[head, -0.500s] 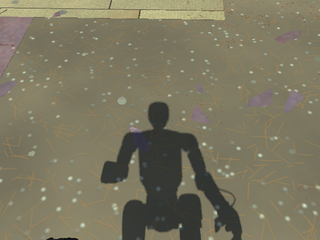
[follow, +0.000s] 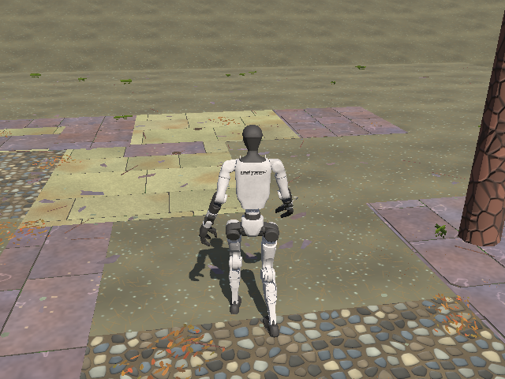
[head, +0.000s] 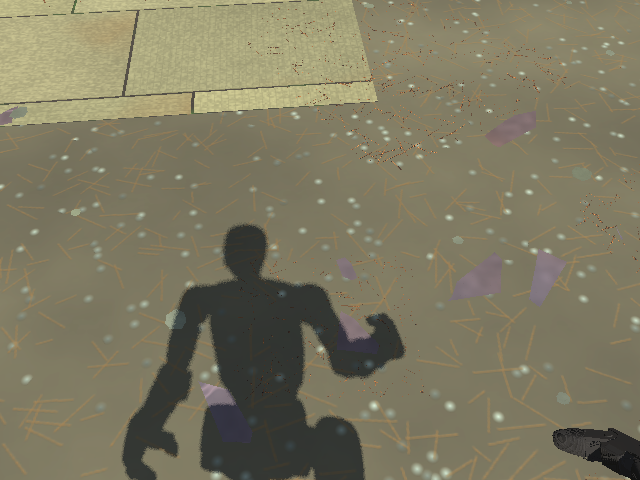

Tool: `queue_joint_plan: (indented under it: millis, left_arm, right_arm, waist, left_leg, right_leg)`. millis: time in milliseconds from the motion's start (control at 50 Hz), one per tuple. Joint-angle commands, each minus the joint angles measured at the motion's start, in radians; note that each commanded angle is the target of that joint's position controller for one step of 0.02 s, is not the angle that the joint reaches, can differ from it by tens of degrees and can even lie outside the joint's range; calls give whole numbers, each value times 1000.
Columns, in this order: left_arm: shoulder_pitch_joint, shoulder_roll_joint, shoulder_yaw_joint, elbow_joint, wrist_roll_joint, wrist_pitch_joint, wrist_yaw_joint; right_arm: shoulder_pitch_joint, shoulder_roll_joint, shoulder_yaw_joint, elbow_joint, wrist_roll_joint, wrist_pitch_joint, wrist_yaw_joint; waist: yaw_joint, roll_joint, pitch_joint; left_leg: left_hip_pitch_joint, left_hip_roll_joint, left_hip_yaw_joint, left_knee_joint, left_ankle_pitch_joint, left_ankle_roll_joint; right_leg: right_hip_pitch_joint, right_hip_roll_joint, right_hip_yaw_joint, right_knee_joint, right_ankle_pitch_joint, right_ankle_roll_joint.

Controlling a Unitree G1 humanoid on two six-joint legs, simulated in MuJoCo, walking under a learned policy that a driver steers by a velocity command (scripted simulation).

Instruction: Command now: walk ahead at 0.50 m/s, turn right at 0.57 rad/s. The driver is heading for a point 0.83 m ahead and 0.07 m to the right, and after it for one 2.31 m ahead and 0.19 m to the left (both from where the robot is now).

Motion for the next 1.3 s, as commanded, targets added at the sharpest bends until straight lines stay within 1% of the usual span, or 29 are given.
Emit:
queue_joint_plan:
  millis: [20,40,60,100,160,300,400,440,480,500,520,540,560,580,600,620,700,780,900,960,980,1000,1020,1040,1060,1080,1100,1140,1300]
  left_arm:
    - [97,65,-11,-108,-22,-29,-1]
    - [3,140,9,-106,-21,-24,-1]
    - [-63,143,13,-119,-11,-18,1]
    - [-107,110,17,-140,-1,-11,-7]
    - [-114,52,7,-163,-8,4,-17]
    - [-273,24,-8,-226,-4,-6,-45]
    - [-401,26,-10,-290,-8,-6,-75]
    - [-377,54,4,-301,-3,-1,-81]
    - [-188,120,43,-261,-1,7,-75]
    - [-15,176,75,-215,-2,13,-58]
    - [20,291,93,-206,-6,12,-40]
    - [46,252,71,-235,-1,-5,-44]
    - [27,180,48,-212,11,-17,-53]
    - [-29,159,39,-208,8,-23,-54]
    - [-106,124,27,-211,9,-25,-52]
    - [-165,91,13,-222,20,-30,-52]
    - [-204,101,13,-179,34,-58,-43]
    - [-219,88,6,-140,44,-53,-19]
    - [-199,124,21,-87,23,-10,6]
    - [-241,129,27,-92,0,18,26]
    - [-217,118,24,-91,3,21,31]
    - [-187,97,14,-119,36,13,30]
    - [-110,22,-11,-137,58,6,13]
    - [-138,82,-4,-114,33,6,-2]
    - [-201,100,1,-130,8,13,-5]
    - [-230,98,4,-124,15,25,3]
    - [-254,107,10,-129,26,37,13]
    - [-237,83,9,-132,25,49,18]
    - [-255,66,4,-122,19,31,20]
  right_arm:
    - [349,-230,-79,18,11,8,-7]
    - [297,-150,-59,-3,14,12,-9]
    - [244,-126,-50,-10,8,20,-10]
    - [191,-91,-36,0,-4,24,-9]
    - [195,-109,-46,23,2,13,-7]
    - [223,-168,-61,58,8,25,-14]
    - [289,-211,-71,89,28,53,-18]
    - [284,-239,-79,88,36,67,-23]
    - [270,-258,-85,81,42,81,-33]
    - [283,-226,-70,76,34,79,-36]
    - [361,-89,-24,24,-13,60,-22]
    - [338,-114,-15,18,5,21,-6]
    - [234,-187,-39,1,53,7,5]
    - [198,-173,-31,-13,55,0,5]
    - [197,-163,-31,5,36,3,-2]
    - [218,-169,-37,20,26,17,-5]
    - [297,-117,-32,63,18,71,-14]
    - [207,-73,-17,42,17,74,-9]
    - [120,-107,-33,-32,13,73,30]
    - [209,-127,-52,-37,8,75,46]
    - [290,-172,-72,-23,4,71,39]
    - [347,-271,-96,-36,-4,72,19]
    - [347,-310,-95,-53,-21,75,12]
    - [330,-236,-79,-77,-12,82,12]
    - [255,-201,-71,-98,1,88,9]
    - [209,-170,-63,-106,20,101,3]
    - [175,-153,-56,-115,27,114,-5]
    - [147,-165,-61,-132,8,131,-15]
    - [148,-200,-82,-162,10,161,-48]
  waist:
    - [-135,294,-318]
    - [-157,167,-178]
    - [-146,90,-92]
    - [-105,101,-3]
    - [-90,113,13]
    - [-131,70,40]
    - [-162,69,81]
    - [-125,97,50]
    - [-6,104,-65]
    - [77,54,-154]
    - [3,-218,-239]
    - [26,-189,-424]
    - [53,-95,-301]
    - [18,-71,-180]
    - [-25,-15,-115]
    - [-64,-31,-74]
    - [-122,-38,-49]
    - [-90,-61,-22]
    - [-48,-68,-17]
    - [-103,-67,-44]
    - [-135,-11,-95]
    - [-135,169,-181]
    - [-75,312,-305]
    - [-125,174,-386]
    - [-115,119,-281]
    - [-100,32,-192]
    - [-86,30,-132]
    - [-57,108,-99]
    - [-93,163,-132]
  left_leg:
    - [828,476,-758,-147,-357,260]
    - [700,428,-612,-169,-386,211]
    - [568,382,-461,-184,-285,174]
    - [393,307,-283,-240,-115,147]
    - [327,285,-143,-304,6,164]
    - [379,265,92,-319,183,143]
    - [499,310,159,-273,256,115]
    - [538,316,197,-170,536,94]
    - [505,291,243,113,777,65]
    - [318,257,250,359,633,31]
    - [-142,113,237,737,-228,-27]
    - [-279,22,-1,910,-529,-27]
    - [-363,78,-42,925,-437,-14]
    - [-356,119,-24,853,-353,-2]
    - [-303,162,-16,780,-293,-7]
    - [-225,185,-18,732,-260,-17]
    - [-104,166,2,634,-169,-67]
    - [-67,134,9,347,85,-70]
    - [-119,98,33,171,37,-32]
    - [-22,45,85,82,-43,18]
    - [122,25,65,-2,149,54]
    - [343,195,-187,12,644,145]
    - [595,411,-566,-10,840,371]
    - [586,382,-551,-53,606,362]
    - [496,342,-455,-75,420,319]
    - [390,298,-391,-107,255,267]
    - [283,268,-358,-139,133,237]
    - [166,197,-314,-176,44,209]
    - [158,163,-375,-161,-148,184]
  right_leg:
    - [-655,-51,-44,616,-124,24]
    - [-695,-96,-40,669,-34,31]
    - [-670,-134,-78,659,47,38]
    - [-607,-188,-92,580,134,41]
    - [-584,-214,-126,526,189,48]
    - [-585,-207,-185,193,489,49]
    - [-571,-177,-257,40,434,9]
    - [-485,-125,-306,15,330,-29]
    - [-215,-42,-351,-45,309,-86]
    - [89,-54,-278,-85,364,-129]
    - [469,-336,209,-105,314,-275]
    - [553,-470,602,-275,197,-377]
    - [474,-434,445,-302,239,-309]
    - [319,-394,297,-304,319,-271]
    - [176,-357,181,-312,417,-235]
    - [62,-328,97,-332,579,-219]
    - [-100,-298,-116,-385,949,-205]
    - [-105,-239,-287,-397,918,-146]
    - [82,-333,-279,-297,900,-135]
    - [91,-325,-293,-95,982,-89]
    - [51,-260,-330,68,935,-36]
    - [-144,-151,-363,359,582,40]
    - [-455,39,-262,662,-230,99]
    - [-477,-20,-101,741,-204,86]
    - [-531,-52,-111,736,-127,79]
    - [-543,-87,-126,671,-66,82]
    - [-518,-108,-129,593,-17,87]
    - [-426,-91,-154,471,45,99]
    - [-335,-66,-134,167,141,133]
